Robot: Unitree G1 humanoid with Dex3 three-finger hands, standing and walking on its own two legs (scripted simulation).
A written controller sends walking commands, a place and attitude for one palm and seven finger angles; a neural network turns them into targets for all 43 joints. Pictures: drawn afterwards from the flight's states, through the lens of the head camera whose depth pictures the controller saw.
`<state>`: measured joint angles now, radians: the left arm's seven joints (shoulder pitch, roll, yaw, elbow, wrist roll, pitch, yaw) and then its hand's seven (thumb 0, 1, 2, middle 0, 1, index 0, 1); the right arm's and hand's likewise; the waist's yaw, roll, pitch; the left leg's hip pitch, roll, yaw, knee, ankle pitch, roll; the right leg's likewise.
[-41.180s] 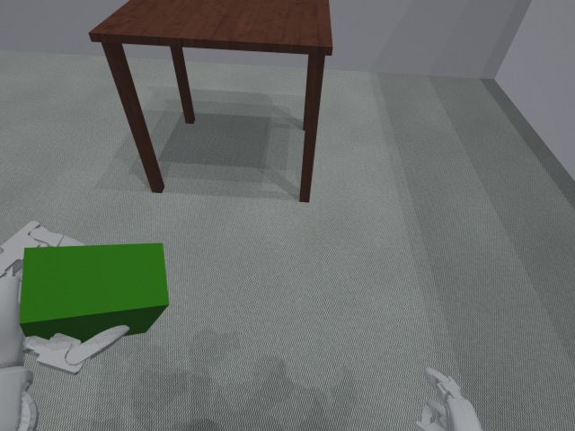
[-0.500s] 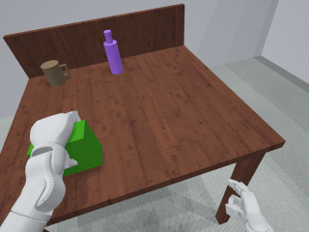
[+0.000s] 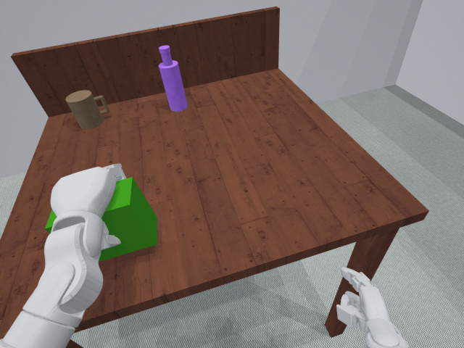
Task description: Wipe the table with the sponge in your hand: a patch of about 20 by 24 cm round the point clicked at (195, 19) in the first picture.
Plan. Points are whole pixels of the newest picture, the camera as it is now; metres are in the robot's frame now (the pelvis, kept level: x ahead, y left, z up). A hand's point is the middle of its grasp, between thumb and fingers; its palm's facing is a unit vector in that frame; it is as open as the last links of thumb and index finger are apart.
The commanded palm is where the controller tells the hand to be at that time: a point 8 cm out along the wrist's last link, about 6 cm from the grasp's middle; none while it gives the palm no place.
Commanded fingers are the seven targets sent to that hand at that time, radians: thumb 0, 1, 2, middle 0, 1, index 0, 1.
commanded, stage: move the sponge above the wiping area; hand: left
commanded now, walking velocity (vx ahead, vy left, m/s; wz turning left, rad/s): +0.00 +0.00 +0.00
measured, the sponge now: (113, 228) +0.26 +0.27 +0.09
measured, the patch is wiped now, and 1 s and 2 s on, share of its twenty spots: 0.00 0.00 0.00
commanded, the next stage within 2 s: lower the sponge onto the table in 0.22 s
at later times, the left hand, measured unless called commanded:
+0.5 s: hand (98, 212) +0.26 +0.27 +0.14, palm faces +0.10 -0.07 -0.99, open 10.4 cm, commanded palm +0.22 +0.26 +0.21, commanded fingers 0.00 0.10 1.30 -1.20 -1.60 -1.20 -1.60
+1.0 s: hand (104, 215) +0.26 +0.27 +0.12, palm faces +0.08 -0.10 -0.99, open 10.4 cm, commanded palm +0.22 +0.26 +0.19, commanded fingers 0.00 0.10 1.30 -1.20 -1.60 -1.20 -1.60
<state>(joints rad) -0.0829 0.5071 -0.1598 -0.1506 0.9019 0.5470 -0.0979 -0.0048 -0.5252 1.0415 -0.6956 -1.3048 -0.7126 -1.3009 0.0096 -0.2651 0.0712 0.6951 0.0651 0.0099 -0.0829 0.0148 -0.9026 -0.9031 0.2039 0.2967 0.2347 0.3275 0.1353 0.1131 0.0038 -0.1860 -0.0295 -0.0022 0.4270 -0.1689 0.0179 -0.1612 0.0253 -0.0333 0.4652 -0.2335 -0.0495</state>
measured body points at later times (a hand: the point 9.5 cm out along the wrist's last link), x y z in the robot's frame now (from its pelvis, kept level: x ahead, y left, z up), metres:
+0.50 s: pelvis +0.00 +0.00 +0.00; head -0.02 -0.05 +0.45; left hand +0.25 +0.27 +0.19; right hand +0.26 -0.19 -0.08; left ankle +0.04 +0.11 -0.74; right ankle +0.02 -0.09 -0.74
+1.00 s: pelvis +0.01 +0.00 +0.00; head -0.01 -0.04 +0.45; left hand +0.25 +0.27 +0.18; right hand +0.26 -0.19 -0.08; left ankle +0.04 +0.11 -0.74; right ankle +0.02 -0.09 -0.74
